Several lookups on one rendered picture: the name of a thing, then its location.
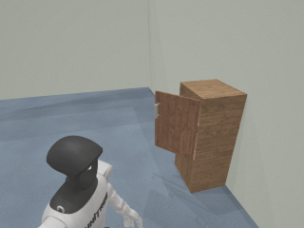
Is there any robot head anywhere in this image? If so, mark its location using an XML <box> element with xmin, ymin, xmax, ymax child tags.
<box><xmin>47</xmin><ymin>135</ymin><xmax>103</xmax><ymax>215</ymax></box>

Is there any right robot upper arm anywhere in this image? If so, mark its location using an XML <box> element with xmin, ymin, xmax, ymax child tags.
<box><xmin>38</xmin><ymin>217</ymin><xmax>67</xmax><ymax>228</ymax></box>

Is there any robot left hand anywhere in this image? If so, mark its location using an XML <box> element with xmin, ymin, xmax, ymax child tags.
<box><xmin>123</xmin><ymin>208</ymin><xmax>143</xmax><ymax>228</ymax></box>

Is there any left robot forearm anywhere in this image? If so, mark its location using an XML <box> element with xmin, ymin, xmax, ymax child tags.
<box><xmin>107</xmin><ymin>183</ymin><xmax>130</xmax><ymax>216</ymax></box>

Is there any cupboard door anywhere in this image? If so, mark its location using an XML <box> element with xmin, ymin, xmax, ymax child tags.
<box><xmin>155</xmin><ymin>90</ymin><xmax>200</xmax><ymax>160</ymax></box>

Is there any handle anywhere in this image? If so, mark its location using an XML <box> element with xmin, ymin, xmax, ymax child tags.
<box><xmin>154</xmin><ymin>103</ymin><xmax>160</xmax><ymax>119</ymax></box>

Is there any humanoid robot torso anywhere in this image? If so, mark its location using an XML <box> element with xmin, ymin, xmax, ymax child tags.
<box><xmin>41</xmin><ymin>173</ymin><xmax>108</xmax><ymax>228</ymax></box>

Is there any left robot upper arm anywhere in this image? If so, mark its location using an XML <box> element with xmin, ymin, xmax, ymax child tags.
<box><xmin>88</xmin><ymin>160</ymin><xmax>113</xmax><ymax>198</ymax></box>

